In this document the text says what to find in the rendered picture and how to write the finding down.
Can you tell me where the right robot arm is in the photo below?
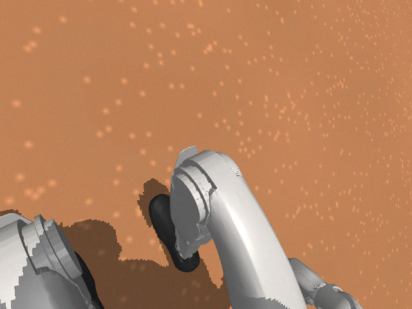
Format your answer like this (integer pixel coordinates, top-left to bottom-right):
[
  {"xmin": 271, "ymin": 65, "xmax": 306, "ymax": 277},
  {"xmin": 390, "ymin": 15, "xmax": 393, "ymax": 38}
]
[{"xmin": 314, "ymin": 284, "xmax": 363, "ymax": 309}]

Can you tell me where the left robot foot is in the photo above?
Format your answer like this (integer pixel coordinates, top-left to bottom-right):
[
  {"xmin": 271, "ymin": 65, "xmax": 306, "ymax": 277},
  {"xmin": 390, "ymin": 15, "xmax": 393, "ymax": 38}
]
[{"xmin": 74, "ymin": 251, "xmax": 105, "ymax": 309}]

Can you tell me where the right robot hand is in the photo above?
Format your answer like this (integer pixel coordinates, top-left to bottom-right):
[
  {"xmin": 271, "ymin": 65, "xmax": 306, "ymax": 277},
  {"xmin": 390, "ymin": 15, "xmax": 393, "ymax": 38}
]
[{"xmin": 288, "ymin": 258, "xmax": 327, "ymax": 306}]

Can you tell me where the right robot foot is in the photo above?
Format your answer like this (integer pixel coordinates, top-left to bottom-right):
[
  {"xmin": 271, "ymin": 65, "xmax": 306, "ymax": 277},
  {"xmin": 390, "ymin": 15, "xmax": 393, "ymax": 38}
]
[{"xmin": 149, "ymin": 194, "xmax": 200, "ymax": 272}]

